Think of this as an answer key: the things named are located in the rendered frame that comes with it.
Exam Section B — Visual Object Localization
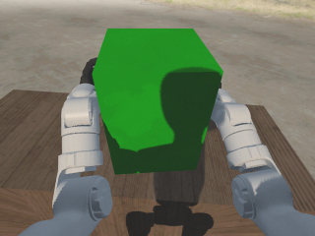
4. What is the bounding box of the right robot upper arm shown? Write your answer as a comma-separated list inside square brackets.
[231, 169, 315, 236]

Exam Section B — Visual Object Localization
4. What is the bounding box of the robot left forearm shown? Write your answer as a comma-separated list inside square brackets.
[52, 83, 103, 213]

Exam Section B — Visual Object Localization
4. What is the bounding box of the left robot upper arm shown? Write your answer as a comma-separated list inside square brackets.
[18, 175, 113, 236]

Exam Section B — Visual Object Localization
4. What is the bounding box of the robot right forearm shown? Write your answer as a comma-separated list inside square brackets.
[210, 88, 293, 205]

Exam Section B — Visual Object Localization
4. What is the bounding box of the carton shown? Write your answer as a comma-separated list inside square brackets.
[92, 29, 223, 175]

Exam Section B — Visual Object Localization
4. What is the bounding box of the robot left hand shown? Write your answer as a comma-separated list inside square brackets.
[80, 57, 97, 86]

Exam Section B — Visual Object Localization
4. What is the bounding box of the pedestal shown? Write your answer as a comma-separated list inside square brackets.
[0, 89, 315, 236]

